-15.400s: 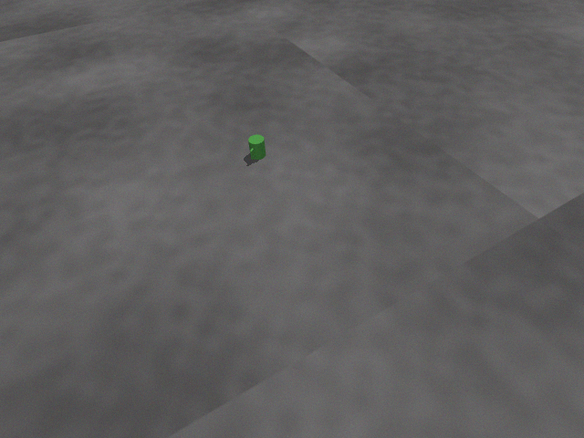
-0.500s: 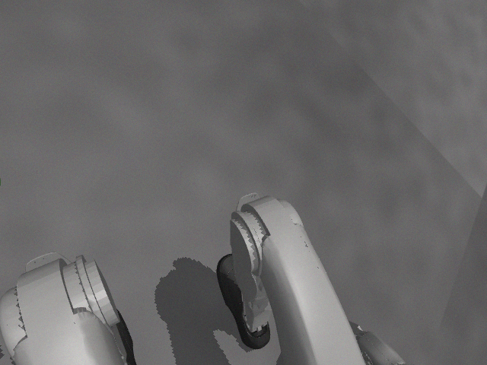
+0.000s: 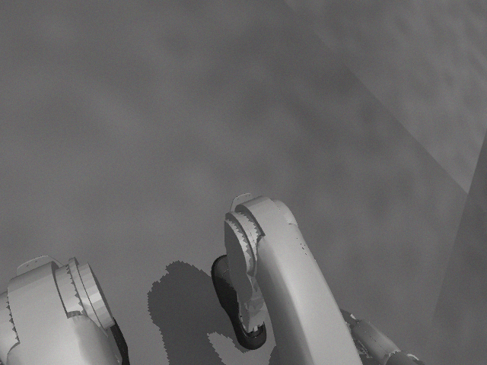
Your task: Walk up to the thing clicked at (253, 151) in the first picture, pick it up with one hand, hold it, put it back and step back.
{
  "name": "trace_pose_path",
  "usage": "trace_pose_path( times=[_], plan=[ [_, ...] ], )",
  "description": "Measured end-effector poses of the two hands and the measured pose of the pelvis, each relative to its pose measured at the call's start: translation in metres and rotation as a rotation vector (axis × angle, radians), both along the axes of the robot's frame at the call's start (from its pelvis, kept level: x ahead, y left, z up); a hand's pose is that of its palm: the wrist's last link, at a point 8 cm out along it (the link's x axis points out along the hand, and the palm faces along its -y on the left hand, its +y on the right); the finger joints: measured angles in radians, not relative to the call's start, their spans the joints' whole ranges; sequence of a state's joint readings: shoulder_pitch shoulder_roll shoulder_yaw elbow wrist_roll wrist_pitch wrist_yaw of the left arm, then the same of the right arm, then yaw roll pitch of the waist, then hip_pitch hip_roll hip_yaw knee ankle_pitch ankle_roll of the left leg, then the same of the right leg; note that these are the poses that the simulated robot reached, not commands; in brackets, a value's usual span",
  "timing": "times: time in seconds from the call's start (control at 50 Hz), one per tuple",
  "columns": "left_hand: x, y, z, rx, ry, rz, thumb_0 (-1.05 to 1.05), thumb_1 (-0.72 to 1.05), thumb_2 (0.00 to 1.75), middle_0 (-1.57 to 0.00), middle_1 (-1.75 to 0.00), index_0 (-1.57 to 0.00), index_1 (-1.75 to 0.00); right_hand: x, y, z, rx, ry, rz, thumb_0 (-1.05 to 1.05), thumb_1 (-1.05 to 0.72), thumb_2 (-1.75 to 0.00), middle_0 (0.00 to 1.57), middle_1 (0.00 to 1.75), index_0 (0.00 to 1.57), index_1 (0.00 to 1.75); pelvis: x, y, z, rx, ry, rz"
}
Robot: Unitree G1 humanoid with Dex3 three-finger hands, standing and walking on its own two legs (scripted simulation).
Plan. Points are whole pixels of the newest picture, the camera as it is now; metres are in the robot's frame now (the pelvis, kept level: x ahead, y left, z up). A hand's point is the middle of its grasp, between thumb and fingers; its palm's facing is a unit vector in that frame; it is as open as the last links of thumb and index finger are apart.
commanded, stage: close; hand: left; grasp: from above
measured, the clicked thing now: out of the picture +0.43 +0.35 -0.25
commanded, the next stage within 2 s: settle in 0.92 s
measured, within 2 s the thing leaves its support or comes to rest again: leaves its support in 1.48 s
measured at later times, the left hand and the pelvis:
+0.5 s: hand out of the picture +0.43 +0.35 -0.21, palm faces -0.41 -0.16 -0.90, open 12.4 cm; pelvis +0.00 +0.00 +0.00, yaw +0 degrees
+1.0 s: hand out of the picture +0.44 +0.35 -0.21, palm faces -0.41 -0.15 -0.90, open 11.8 cm; pelvis +0.00 +0.00 +0.00, yaw +0 degrees
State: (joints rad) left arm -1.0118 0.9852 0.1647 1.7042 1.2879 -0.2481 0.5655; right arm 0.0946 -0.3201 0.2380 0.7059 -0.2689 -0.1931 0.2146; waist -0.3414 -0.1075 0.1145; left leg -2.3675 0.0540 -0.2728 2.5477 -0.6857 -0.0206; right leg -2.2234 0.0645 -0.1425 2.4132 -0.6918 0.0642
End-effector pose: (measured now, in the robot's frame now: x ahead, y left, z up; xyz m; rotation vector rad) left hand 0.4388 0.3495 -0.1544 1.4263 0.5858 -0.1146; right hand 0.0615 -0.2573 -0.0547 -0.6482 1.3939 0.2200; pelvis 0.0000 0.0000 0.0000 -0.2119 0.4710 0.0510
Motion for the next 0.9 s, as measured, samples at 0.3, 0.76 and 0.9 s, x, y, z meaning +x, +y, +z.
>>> trace_pose_path(
  times=[0.3,0.76,0.9],
  plan=[
    [-0.0004,0.0011,0.0021,0.001,-0.003,-0.005,-0.01,-0.35,0.98,-0.31,-0.97,-0.24,-0.97,-0.0023,0.0013,0.0027,0.003,0.0,-0.001,0.0,-0.9,-0.9,0.2,0.3,0.21,0.3,-0.001,0.0005,0.0011,-0.003,0.001,-0.001],
    [0.0012,0.0014,0.0041,0.011,0.001,-0.007,0.0,-0.33,1.04,-0.41,-0.97,-0.32,-0.99,-0.0006,0.0029,0.0028,0.012,-0.002,-0.002,0.0,-0.9,-0.91,0.2,0.3,0.2,0.3,-0.0007,0.0008,0.0026,-0.003,0.007,0.001],
    [0.0017,0.0015,0.0042,0.011,0.0,-0.005,0.0,-0.35,1.05,-0.43,-1.0,-0.35,-1.02,-0.0019,0.0035,0.0027,0.015,0.003,0.003,0.0,-0.9,-0.91,0.2,0.3,0.2,0.3,-0.0011,0.0003,0.0026,-0.002,0.005,0.001]
  ],
)
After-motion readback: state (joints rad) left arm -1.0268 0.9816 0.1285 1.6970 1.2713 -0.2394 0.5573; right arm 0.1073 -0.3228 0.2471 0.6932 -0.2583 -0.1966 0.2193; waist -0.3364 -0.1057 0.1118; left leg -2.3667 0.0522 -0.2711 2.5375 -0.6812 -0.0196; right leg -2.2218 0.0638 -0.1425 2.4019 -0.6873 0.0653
